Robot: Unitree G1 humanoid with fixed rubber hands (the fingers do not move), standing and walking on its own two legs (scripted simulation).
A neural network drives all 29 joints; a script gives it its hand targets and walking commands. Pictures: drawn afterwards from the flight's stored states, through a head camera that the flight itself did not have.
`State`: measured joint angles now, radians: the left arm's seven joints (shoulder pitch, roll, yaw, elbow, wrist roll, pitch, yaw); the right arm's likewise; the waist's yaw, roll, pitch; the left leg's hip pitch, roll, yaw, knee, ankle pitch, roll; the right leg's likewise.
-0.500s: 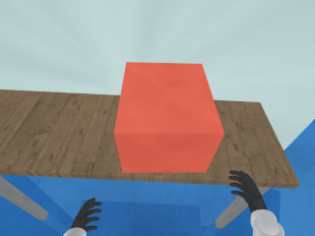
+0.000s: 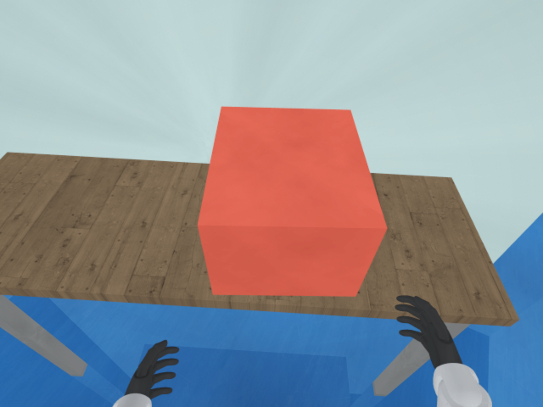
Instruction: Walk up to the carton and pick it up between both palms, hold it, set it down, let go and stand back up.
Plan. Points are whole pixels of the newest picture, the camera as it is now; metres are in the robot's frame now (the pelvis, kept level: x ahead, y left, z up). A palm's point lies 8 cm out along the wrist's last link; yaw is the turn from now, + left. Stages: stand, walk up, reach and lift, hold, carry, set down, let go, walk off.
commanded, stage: stand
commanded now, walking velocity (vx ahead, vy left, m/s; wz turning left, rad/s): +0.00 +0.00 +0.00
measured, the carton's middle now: (285, 197) +0.46 -0.01 +0.03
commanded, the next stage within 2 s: none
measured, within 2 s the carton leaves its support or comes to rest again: neither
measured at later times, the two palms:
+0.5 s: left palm out of the picture +0.07 +0.28 -0.11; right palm (435, 395) +0.15 -0.23 -0.07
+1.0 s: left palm out of the picture +0.12 +0.27 -0.10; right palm out of the picture +0.10 -0.23 -0.11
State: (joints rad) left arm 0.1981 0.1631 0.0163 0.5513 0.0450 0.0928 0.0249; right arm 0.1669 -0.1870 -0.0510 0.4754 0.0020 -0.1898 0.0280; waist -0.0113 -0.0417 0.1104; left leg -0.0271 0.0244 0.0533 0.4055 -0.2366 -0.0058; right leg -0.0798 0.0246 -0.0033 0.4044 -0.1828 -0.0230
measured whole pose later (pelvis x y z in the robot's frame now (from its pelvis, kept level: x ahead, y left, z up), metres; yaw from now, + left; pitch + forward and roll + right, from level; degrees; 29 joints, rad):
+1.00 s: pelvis +0.02 +0.02 -0.01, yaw +1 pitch -1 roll +0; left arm 0.26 0.24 -0.02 0.73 0.01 -0.01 0.00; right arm 0.34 -0.28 0.01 0.69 -0.01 -0.02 0.00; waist -0.01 0.02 0.02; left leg -0.19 -0.02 0.05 0.50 -0.29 0.03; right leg -0.25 -0.02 0.01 0.53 -0.26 0.01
